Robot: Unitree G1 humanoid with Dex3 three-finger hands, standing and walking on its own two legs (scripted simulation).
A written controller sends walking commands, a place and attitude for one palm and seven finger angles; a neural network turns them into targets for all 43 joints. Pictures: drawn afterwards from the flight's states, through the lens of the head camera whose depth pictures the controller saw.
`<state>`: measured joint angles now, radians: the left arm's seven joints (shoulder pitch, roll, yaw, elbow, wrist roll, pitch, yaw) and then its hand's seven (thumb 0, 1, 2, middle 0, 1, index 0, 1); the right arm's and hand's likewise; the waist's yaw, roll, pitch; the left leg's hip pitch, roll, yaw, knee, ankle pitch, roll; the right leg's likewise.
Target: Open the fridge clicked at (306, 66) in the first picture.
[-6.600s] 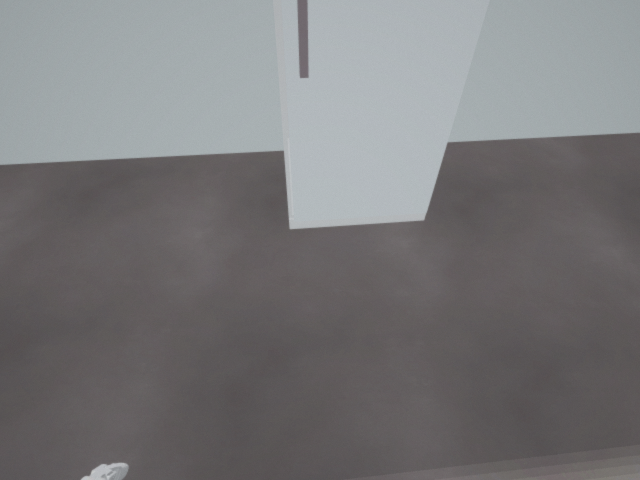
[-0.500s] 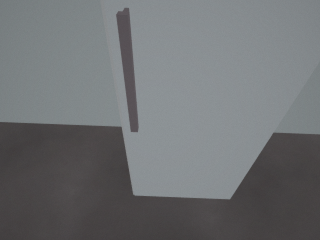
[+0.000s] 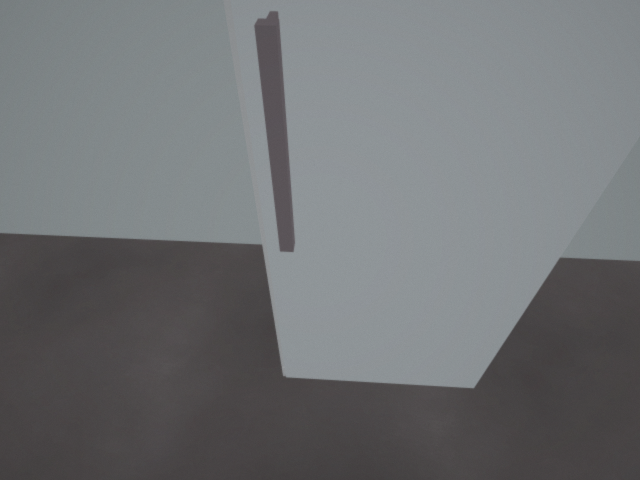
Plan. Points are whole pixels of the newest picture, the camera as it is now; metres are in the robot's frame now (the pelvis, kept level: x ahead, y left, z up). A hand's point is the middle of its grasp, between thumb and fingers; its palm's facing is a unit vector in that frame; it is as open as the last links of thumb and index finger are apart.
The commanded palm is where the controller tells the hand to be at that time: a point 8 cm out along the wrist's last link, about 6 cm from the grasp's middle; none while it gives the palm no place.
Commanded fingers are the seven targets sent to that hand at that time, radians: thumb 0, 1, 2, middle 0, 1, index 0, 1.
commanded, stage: come to a stop and stand still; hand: left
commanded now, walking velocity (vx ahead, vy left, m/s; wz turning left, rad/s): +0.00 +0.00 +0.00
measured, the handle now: (281, 152) +0.53 +0.09 +0.16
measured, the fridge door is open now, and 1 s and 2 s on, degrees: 0 0 0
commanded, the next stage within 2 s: look again from close up in 0.90 s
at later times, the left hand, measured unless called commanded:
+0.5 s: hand out of the picture +0.10 +0.24 -0.14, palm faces +0.00 -0.94 -0.34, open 7.4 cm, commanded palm none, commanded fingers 0.00 0.90 0.90 -0.20 -0.30 -0.20 -0.30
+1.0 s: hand out of the picture +0.14 +0.23 -0.13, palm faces +0.01 -0.94 -0.34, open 7.4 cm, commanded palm none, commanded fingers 0.00 0.90 0.90 -0.20 -0.30 -0.20 -0.30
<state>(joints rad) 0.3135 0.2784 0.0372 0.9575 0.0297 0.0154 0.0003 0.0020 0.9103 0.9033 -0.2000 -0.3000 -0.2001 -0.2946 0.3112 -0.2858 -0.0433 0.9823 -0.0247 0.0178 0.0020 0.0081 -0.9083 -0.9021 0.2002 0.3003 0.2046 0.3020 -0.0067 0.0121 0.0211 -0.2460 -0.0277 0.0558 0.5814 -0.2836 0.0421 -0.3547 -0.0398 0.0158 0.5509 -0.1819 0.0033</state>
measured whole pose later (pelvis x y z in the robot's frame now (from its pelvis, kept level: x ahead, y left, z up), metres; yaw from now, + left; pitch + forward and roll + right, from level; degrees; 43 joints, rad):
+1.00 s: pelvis +0.06 -0.02 +0.02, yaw +2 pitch -2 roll +0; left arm 0.13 0.33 -0.01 1.06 0.01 -0.01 0.00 0.00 0.91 0.90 -0.20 -0.30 -0.20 -0.29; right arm 0.11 -0.34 0.00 1.09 -0.02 -0.01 0.01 0.00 -0.91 -0.90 0.20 0.30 0.20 0.30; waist 0.00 0.01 0.04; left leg -0.06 -0.01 0.00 0.35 -0.24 0.00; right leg -0.18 -0.01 -0.02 0.36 -0.14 0.00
